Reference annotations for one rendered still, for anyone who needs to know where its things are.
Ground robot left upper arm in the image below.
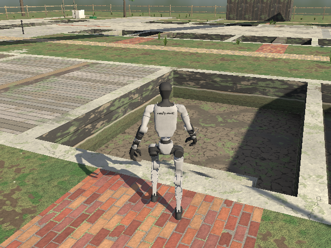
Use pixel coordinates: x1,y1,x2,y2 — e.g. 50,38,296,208
139,104,155,133

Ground robot left forearm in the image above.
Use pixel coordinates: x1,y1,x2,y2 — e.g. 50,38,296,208
131,125,144,149

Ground right robot foot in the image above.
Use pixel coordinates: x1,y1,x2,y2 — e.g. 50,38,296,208
175,206,183,220

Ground left robot hand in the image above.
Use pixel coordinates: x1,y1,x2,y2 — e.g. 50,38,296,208
129,147,141,161

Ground robot right forearm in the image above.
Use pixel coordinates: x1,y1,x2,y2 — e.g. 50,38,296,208
188,123,196,139

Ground right robot hand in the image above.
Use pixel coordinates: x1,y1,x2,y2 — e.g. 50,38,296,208
185,137,197,146

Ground robot right upper arm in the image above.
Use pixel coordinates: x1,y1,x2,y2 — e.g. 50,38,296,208
176,104,192,131

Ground humanoid robot torso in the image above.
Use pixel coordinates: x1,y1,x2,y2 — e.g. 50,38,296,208
154,102,177,155

